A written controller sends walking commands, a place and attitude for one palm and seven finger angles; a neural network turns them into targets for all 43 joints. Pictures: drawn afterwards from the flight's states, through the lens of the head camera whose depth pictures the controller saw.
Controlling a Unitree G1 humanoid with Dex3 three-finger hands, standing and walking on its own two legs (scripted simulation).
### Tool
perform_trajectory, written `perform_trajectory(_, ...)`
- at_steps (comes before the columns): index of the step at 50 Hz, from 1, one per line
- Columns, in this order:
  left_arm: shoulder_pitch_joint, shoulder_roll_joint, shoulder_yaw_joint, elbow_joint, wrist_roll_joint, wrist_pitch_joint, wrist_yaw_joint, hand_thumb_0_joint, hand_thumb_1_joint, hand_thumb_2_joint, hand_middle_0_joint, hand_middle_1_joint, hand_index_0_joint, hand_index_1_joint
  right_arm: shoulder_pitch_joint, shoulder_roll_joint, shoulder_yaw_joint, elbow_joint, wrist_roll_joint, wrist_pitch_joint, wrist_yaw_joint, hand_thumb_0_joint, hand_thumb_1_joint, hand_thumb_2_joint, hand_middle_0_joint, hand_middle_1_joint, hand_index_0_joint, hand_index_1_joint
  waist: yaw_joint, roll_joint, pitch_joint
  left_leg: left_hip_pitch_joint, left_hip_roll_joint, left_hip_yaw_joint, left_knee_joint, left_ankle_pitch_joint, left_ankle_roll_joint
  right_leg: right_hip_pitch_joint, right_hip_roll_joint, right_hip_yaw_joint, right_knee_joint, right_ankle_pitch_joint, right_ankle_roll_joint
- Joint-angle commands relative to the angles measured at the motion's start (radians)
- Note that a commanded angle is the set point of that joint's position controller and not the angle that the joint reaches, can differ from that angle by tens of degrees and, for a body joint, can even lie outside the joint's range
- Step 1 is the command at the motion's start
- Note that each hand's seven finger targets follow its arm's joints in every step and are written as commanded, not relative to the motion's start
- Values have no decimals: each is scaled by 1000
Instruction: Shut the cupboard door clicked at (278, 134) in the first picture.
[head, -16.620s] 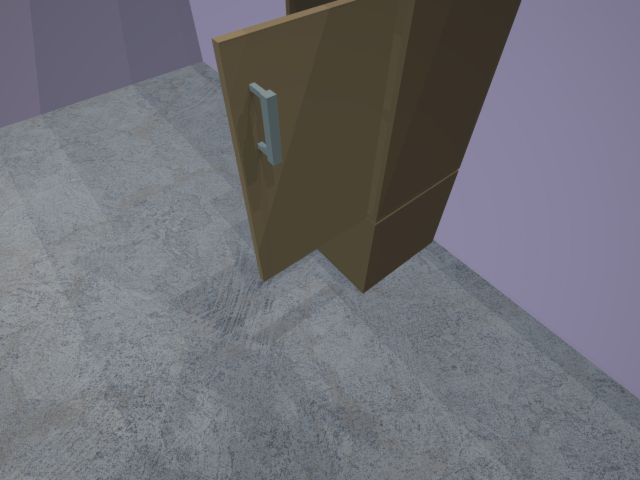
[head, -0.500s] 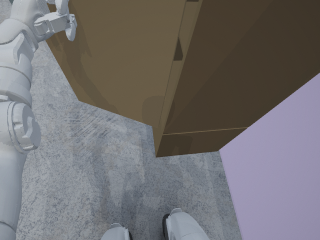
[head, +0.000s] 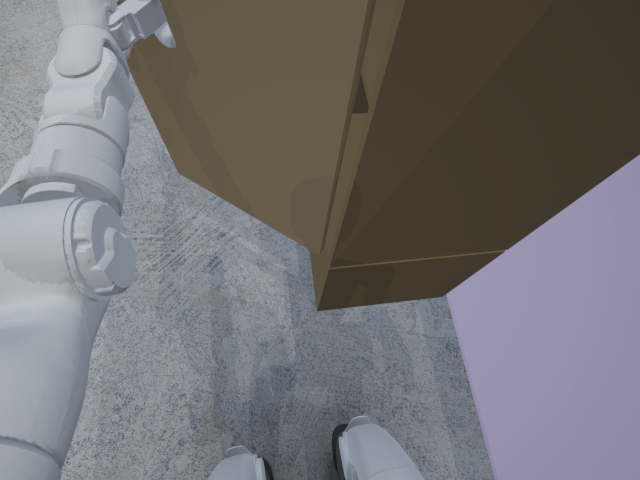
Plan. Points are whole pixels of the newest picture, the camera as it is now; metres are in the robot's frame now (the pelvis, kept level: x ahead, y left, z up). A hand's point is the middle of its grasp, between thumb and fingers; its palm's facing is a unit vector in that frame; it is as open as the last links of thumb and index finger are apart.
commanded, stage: pull the fist back off the door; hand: left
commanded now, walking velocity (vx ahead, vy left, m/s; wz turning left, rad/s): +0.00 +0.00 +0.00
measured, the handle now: out of the picture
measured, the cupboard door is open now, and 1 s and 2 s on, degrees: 52 51 51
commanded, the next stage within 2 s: draw the hand back to the body in 0.70 s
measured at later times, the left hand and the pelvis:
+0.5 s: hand (161, 85) +0.51 +0.08 +0.14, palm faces -0.03 -1.00 +0.00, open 3.1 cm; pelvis +0.00 -0.01 +0.02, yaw -1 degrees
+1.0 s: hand (135, 100) +0.48 +0.10 +0.16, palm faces -0.04 -1.00 -0.02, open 3.1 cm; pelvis -0.01 +0.00 +0.02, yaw -2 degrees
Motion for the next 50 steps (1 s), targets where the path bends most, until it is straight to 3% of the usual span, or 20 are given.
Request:
perform_trajectory(1, -476, 87, -77, -298, 103, -157, 78, 0, 900, 900, -1300, -1500, -1300, -1500, 281, -170, -79, -2, -11, 16, 31, 0, -900, -900, 200, 300, 200, 300, -45, 109, -628, 540, -5, -88, -35, 759, -15, 221, 46, 11, -44, 505, -8)
perform_trajectory(4, -481, 120, -45, -239, 66, -130, 24, 0, 900, 900, -1300, -1500, -1300, -1500, 278, -183, -84, -6, 10, 38, 13, 0, -900, -900, 200, 300, 200, 300, -41, 53, -621, 503, -22, -62, -84, 636, -4, 341, 47, 20, -77, 530, -14)
perform_trajectory(6, -466, 164, 11, -240, 29, -113, -2, 0, 900, 900, -1300, -1500, -1300, -1500, 259, -180, -81, -17, 24, 43, 1, 0, -900, -900, 200, 300, 200, 300, -15, 27, -627, 472, -30, -39, -107, 594, 0, 418, 46, 30, -95, 570, -14)
perform_trajectory(10, -382, 234, 89, -314, 0, -174, -4, 0, 900, 900, -1300, -1500, -1300, -1500, 236, -164, -70, -37, 29, 28, -14, 0, -900, -900, 200, 300, 200, 300, 28, 8, -601, 436, -39, -12, -136, 569, 7, 520, 45, 42, -109, 635, -13)
perform_trajectory(14, -182, 110, -4, -289, 15, -223, -6, 0, 900, 900, -1300, -1500, -1300, -1500, 211, -146, -77, -49, 38, 22, -5, 0, -900, -900, 200, 300, 200, 300, 42, -37, -475, 418, -37, 5, -162, 562, 9, 518, 45, 31, -121, 620, -14)
perform_trajectory(15, -118, 91, -12, -265, 16, -213, -14, 0, 900, 900, -1300, -1500, -1300, -1500, 197, -150, -79, -49, 42, 24, -2, 0, -900, -900, 200, 300, 200, 300, 57, -33, -451, 416, -37, 13, -168, 548, 7, 504, 45, 34, -128, 607, -14)
perform_trajectory(18, -22, 78, -8, -218, -19, -151, -45, 0, 900, 900, -1300, -1500, -1300, -1500, 176, -165, -85, -64, 59, 42, -5, 0, -900, -900, 200, 300, 200, 300, 70, -134, -393, 356, -43, 32, -208, 450, 10, 558, 40, 36, -157, 579, -11)
perform_trajectory(20, -46, 44, -32, -257, -44, -140, -60, 0, 900, 900, -1300, -1500, -1300, -1500, 146, -160, -82, -70, 69, 45, -12, 0, -900, -900, 200, 300, 200, 300, 71, -73, -362, 389, -45, 35, -216, 435, 10, 533, 37, 36, -168, 551, -14)
perform_trajectory(22, -105, -1, -69, -326, -65, -158, -63, 0, 900, 900, -1300, -1500, -1300, -1500, 119, -151, -82, -73, 71, 36, -18, 0, -900, -900, 200, 300, 200, 300, 57, -75, -340, 407, -45, 36, -216, 385, 14, 508, 36, 43, -187, 500, -11)
perform_trajectory(24, -202, 14, -76, -475, -80, -218, -50, 0, 900, 900, -1300, -1500, -1300, -1500, 102, -146, -85, -70, 71, 25, -29, 0, -900, -900, 200, 300, 200, 300, 50, -40, -396, 468, -43, 25, -215, 392, 15, 522, 35, 45, -179, 487, -11)
perform_trajectory(28, -218, -1, -100, -571, -80, -294, -36, 0, 900, 900, -1300, -1500, -1300, -1500, 55, -133, -84, -49, 73, -6, -38, 0, -900, -900, 200, 300, 200, 300, 71, 29, -504, 566, -43, 6, -201, 443, 6, 521, 35, 47, -153, 497, -16)
perform_trajectory(30, -167, -8, -117, -525, -67, -281, -33, 0, 900, 900, -1300, -1500, -1300, -1500, 43, -134, -81, -38, 81, -8, -43, 0, -900, -900, 200, 300, 200, 300, 71, 11, -476, 557, -39, -1, -209, 432, 4, 500, 32, 39, -152, 472, -16)
perform_trajectory(31, -133, -36, -137, -459, -61, -257, -34, 0, 900, 900, -1300, -1500, -1300, -1500, 33, -132, -79, -33, 84, -9, -43, 0, -900, -900, 200, 300, 200, 300, 68, -11, -415, 522, -40, 1, -219, 388, 4, 479, 32, 35, -162, 436, -15)
perform_trajectory(34, -148, -7, -122, -295, -49, -178, -22, 0, 900, 900, -1300, -1500, -1300, -1500, 37, -150, -75, -16, 91, -3, -49, 0, -900, -900, 200, 300, 200, 300, 39, -96, -264, 411, -44, -1, -253, 241, 9, 441, 23, 37, -199, 317, -9)
perform_trajectory(36, -152, 9, -99, -243, -62, -146, -17, 0, 900, 900, -1300, -1500, -1300, -1500, 24, -158, -69, -25, 96, -8, -52, 0, -900, -900, 200, 300, 200, 300, 40, -141, -251, 377, -46, -2, -261, 202, 11, 445, 21, 44, -208, 279, -9)
perform_trajectory(40, -225, 35, -66, -292, -81, -192, -19, 0, 900, 900, -1300, -1500, -1300, -1500, 21, -156, -60, -37, 84, -33, -51, 0, -900, -900, 200, 300, 200, 300, 46, -75, -346, 420, -48, -8, -242, 259, 7, 449, 20, 50, -180, 312, -14)
perform_trajectory(41, -215, 26, -77, -302, -75, -215, -24, 0, 900, 900, -1300, -1500, -1300, -1500, 25, -152, -59, -40, 80, -39, -48, 0, -900, -900, 200, 300, 200, 300, 54, -75, -370, 428, -47, -11, -234, 281, 5, 453, 22, 48, -167, 326, -17)
perform_trajectory(45, 58, 89, -7, -426, -64, -278, -60, 0, 900, 900, -1300, -1500, -1300, -1500, 21, -149, -69, -91, 79, -36, -36, 0, -900, -900, 200, 300, 200, 300, 160, -16, -559, 519, -40, -2, -223, 487, -7, 562, 25, 40, -116, 476, -29)
perform_trajectory(47, 181, 62, -21, -482, -76, -244, -85, 0, 900, 900, -1300, -1500, -1300, -1500, 0, -145, -72, -116, 91, -25, -35, 0, -900, -900, 200, 300, 200, 300, 180, -36, -531, 505, -35, 15, -233, 521, -5, 601, 27, 37, -129, 516, -29)
perform_trajectory(50, 278, 41, -31, -591, -115, -166, -113, 0, 900, 900, -1300, -1500, -1300, -1500, -31, -147, -77, -146, 113, -7, -44, 0, -900, -900, 200, 300, 200, 300, 181, -121, -417, 460, -30, 31, -282, 463, 7, 654, 30, 30, -175, 511, -22)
